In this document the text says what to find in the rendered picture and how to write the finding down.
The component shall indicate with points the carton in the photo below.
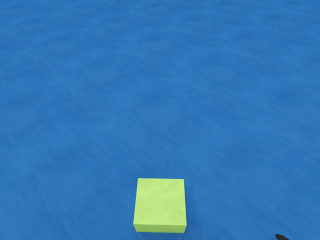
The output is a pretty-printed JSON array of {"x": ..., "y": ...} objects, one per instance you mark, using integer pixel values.
[{"x": 160, "y": 206}]

